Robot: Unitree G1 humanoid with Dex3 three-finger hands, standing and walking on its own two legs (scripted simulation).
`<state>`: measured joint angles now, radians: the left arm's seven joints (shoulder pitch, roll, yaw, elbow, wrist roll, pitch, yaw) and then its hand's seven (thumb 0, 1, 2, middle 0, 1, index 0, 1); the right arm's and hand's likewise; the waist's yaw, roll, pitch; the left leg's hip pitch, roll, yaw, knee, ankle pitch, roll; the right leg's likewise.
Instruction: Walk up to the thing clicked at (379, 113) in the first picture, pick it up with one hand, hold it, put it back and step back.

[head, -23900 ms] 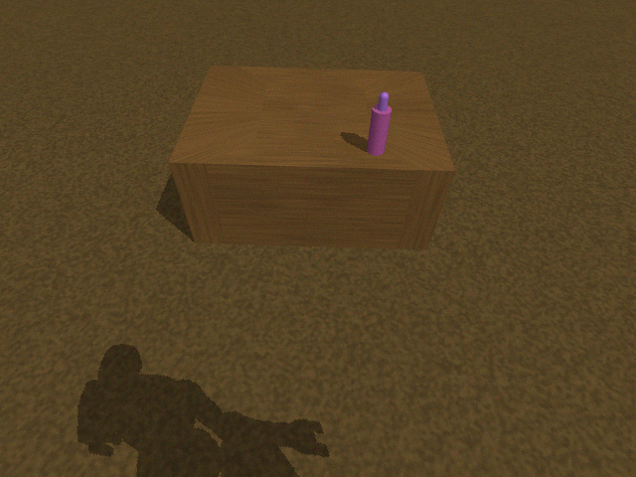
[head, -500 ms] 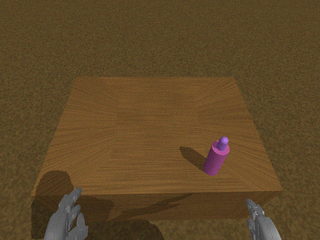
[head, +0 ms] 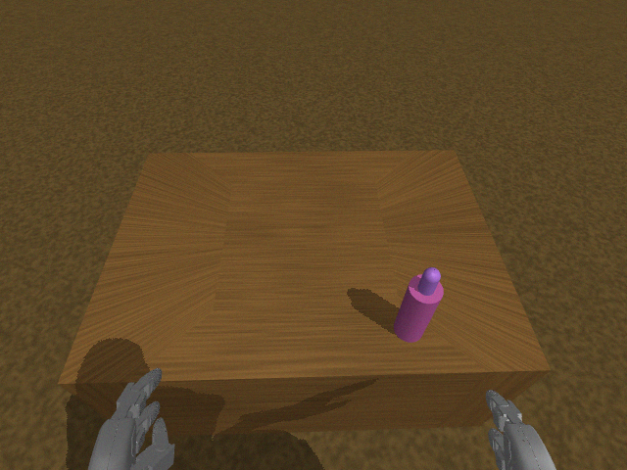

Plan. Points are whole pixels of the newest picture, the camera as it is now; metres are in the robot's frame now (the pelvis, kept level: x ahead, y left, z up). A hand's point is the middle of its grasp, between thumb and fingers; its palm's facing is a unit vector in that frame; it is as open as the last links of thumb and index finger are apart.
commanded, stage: home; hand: right
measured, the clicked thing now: (419, 303) +0.46 -0.20 -0.18
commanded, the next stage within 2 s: stand in 1.08 s
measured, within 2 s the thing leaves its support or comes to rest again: neither
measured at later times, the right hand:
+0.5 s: hand (467, 462) +0.17 -0.17 -0.04, palm faces +0.05 +0.98 -0.19, open 17.2 cm
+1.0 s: hand (470, 462) +0.16 -0.18 -0.04, palm faces +0.05 +0.98 -0.20, open 17.6 cm
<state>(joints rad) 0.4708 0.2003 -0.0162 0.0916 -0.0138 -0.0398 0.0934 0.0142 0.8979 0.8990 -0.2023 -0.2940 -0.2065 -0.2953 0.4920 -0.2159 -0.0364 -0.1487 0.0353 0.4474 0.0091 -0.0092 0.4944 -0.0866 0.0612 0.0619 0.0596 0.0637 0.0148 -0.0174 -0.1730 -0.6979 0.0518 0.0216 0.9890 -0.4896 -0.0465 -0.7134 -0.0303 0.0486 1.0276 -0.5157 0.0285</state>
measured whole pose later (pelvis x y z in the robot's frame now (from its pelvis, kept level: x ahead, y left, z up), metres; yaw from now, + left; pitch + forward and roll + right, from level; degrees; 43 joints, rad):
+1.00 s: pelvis +0.00 +0.00 +0.00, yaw +0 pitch +11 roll +3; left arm 0.29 0.21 -0.02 0.51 -0.01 -0.19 0.16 0.01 0.90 0.90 -0.20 -0.30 -0.21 -0.30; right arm 0.51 -0.22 -0.04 -0.16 0.05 0.47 -0.02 -0.01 0.57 -0.04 0.05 0.05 0.05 0.05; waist 0.04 -0.05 -0.16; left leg -0.66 0.03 0.04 0.96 -0.49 -0.04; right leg -0.70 -0.05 0.07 1.03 -0.53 0.03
